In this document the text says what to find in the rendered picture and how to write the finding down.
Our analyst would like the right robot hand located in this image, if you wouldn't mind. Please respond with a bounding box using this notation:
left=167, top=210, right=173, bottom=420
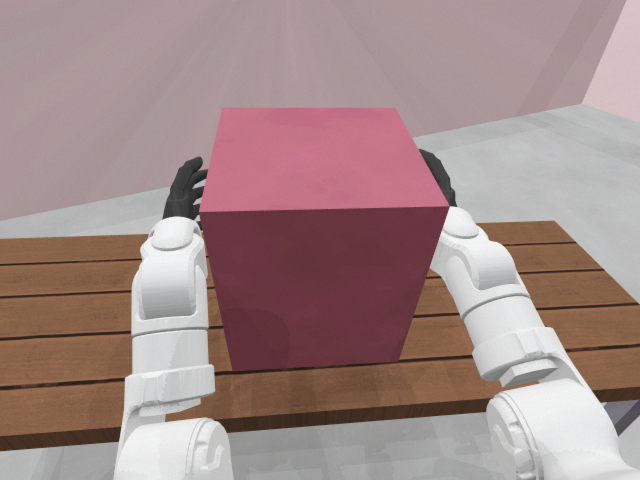
left=419, top=149, right=457, bottom=207

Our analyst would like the table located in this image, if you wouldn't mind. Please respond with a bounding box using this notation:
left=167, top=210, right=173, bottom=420
left=0, top=221, right=640, bottom=451

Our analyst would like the robot left upper arm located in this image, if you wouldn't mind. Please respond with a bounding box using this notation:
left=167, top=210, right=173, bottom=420
left=115, top=417, right=234, bottom=480

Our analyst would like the right robot forearm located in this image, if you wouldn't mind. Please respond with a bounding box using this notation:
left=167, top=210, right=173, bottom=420
left=430, top=207, right=622, bottom=458

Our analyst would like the left robot hand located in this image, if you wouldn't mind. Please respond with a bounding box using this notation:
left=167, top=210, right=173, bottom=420
left=162, top=157, right=208, bottom=231

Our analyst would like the robot right upper arm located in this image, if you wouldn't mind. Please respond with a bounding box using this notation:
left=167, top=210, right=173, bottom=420
left=486, top=378, right=640, bottom=480

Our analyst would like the carton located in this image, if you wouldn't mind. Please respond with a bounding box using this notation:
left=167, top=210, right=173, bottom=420
left=199, top=108, right=450, bottom=371

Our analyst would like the left robot forearm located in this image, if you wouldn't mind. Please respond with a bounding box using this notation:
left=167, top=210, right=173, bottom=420
left=113, top=217, right=215, bottom=480

